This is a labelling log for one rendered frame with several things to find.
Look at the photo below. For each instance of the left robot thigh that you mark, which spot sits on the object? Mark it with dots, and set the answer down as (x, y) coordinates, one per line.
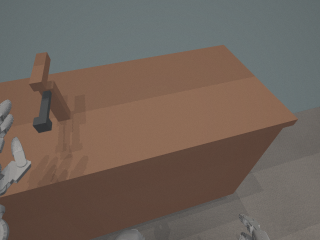
(130, 235)

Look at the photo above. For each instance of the robot left hand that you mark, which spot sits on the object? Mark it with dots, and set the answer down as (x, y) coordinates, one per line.
(15, 170)

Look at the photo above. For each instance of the robot right hand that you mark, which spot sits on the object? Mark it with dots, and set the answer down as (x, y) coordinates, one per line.
(253, 227)

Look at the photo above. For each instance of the tap lever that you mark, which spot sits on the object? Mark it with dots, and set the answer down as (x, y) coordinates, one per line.
(42, 123)

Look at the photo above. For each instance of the counter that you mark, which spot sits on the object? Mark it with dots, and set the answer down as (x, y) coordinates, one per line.
(133, 141)

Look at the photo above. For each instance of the left robot forearm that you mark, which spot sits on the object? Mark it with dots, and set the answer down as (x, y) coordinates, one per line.
(4, 228)

